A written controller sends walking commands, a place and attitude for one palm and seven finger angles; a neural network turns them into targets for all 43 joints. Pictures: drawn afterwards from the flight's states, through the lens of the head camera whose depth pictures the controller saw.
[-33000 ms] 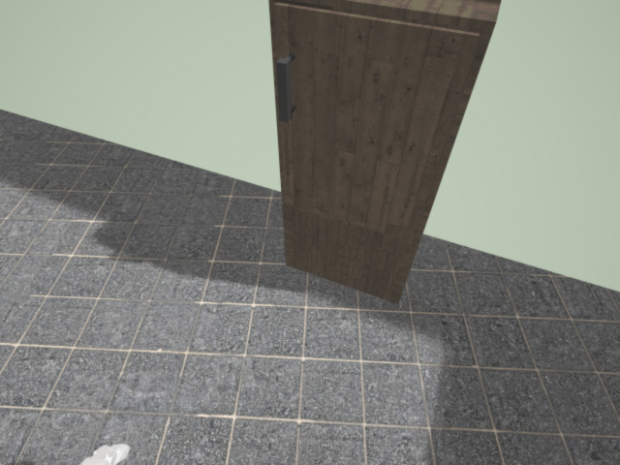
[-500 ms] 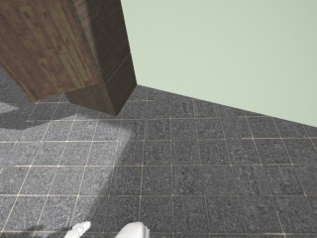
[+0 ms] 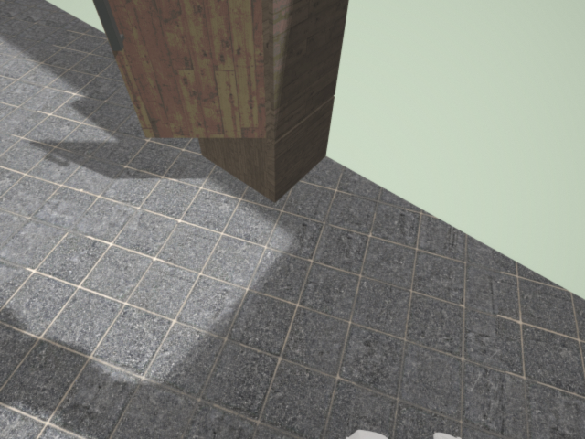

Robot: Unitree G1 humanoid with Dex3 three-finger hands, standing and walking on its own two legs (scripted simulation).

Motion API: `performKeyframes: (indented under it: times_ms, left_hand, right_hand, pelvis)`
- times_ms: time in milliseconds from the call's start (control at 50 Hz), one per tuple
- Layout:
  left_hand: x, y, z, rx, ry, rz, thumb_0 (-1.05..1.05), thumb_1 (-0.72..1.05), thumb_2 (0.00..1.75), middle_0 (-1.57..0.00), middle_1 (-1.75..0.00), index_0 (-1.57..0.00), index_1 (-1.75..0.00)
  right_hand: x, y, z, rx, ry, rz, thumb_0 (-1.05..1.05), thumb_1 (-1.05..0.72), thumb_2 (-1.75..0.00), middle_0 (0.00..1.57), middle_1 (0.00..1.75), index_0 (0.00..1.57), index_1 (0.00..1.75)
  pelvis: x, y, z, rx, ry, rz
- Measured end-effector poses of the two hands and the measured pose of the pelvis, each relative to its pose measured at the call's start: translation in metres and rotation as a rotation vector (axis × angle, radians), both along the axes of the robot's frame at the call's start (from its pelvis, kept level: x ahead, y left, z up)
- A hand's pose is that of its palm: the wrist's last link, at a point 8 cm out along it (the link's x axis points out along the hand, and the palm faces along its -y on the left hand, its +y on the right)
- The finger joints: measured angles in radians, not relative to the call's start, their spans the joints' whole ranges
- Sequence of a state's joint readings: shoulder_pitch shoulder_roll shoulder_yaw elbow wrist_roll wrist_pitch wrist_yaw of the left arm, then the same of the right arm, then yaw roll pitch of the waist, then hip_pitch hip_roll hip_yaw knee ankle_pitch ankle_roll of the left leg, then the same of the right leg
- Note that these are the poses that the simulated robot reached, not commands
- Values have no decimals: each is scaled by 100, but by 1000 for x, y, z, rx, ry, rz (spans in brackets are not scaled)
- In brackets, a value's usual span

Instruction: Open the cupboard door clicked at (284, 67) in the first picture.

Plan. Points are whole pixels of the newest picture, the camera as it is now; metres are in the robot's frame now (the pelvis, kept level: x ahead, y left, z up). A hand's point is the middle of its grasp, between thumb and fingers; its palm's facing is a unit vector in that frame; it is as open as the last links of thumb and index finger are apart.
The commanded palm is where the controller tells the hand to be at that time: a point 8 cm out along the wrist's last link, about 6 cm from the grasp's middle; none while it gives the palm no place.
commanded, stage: take the last steps up to it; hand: left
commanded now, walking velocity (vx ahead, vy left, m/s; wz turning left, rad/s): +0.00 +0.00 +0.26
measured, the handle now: (110, 16) +1.02 +0.55 +0.03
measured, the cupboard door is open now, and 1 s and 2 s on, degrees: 41 41 41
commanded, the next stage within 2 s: come to a stop and stand still in 1.44 s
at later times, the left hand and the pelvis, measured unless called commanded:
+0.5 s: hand out of the picture -0.01 +0.18 -0.17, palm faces +0.27 -0.95 -0.18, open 7.4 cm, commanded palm none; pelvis +0.07 +0.03 +0.00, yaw +11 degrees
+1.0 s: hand (132, 306) +0.33 +0.32 -0.15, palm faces +0.14 -0.97 -0.20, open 7.4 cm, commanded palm none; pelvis +0.24 +0.12 +0.00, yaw +10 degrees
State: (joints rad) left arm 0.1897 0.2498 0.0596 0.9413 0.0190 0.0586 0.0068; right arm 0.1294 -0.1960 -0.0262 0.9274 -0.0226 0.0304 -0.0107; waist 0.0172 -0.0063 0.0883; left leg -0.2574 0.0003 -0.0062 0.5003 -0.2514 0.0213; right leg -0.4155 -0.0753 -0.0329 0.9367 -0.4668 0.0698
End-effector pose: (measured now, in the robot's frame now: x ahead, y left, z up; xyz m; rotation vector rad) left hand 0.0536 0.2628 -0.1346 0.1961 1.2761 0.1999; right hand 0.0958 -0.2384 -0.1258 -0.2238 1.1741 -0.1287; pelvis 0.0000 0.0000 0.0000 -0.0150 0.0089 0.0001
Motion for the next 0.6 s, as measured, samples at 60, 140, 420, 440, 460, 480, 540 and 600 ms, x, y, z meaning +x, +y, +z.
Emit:
performKeyframes:
  times_ms: [60, 140, 420, 440, 460, 480, 540, 600]
  left_hand:
    - [7, -12, 4, 5, -29, -2, 1, 91, 90, -20, -30, -20, -30]
    - [9, -31, 3, 18, -73, 4, 1, 91, 90, -20, -30, -20, -30]
    - [-63, -49, 7, -79, 104, 212, 1, 90, 90, -21, -30, -20, -30]
    - [-69, -46, 5, -85, 126, 230, 1, 90, 90, -21, -30, -20, -30]
    - [-74, -42, 2, -92, 149, 248, 1, 90, 90, -21, -30, -20, -30]
    - [-79, -37, 0, -98, 172, 265, 1, 90, 90, -21, -30, -20, -30]
    - [-89, -16, -14, -119, 241, 304, 1, 90, 90, -21, -30, -20, -30]
    - [-82, 11, -26, -125, 290, 306, 1, 90, 90, -21, -30, -20, -30]
  right_hand:
    - [-5, -5, -8, 26, 23, -3, 1, -90, -89, 21, 30, 20, 30]
    - [-10, -19, -26, 58, 53, -14, 1, -90, -89, 21, 30, 20, 30]
    - [54, -5, -6, 33, 126, 110, 1, -91, -90, 20, 29, 20, 30]
    - [66, 3, -5, 32, 119, 129, 1, -91, -90, 20, 29, 20, 30]
    - [79, 12, -5, 31, 109, 150, 1, -91, -90, 20, 29, 20, 30]
    - [93, 23, -5, 30, 95, 170, 1, -91, -90, 20, 29, 20, 30]
    - [134, 58, -8, 24, 25, 223, 1, -91, -90, 20, 29, 20, 30]
    - [161, 88, -11, 13, -55, 235, 1, -91, -90, 20, 29, 20, 30]
  pelvis:
    - [2, -9, -1, 6, 0, 14]
    - [7, -24, -11, 28, -3, 35]
    - [54, 0, 7, 47, 2, 163]
    - [58, 5, 6, 46, 3, 170]
    - [63, 11, 5, 44, 4, 177]
    - [69, 18, 3, 41, 5, 182]
    - [87, 43, -9, 31, 5, 193]
    - [99, 65, -19, 25, -7, 195]
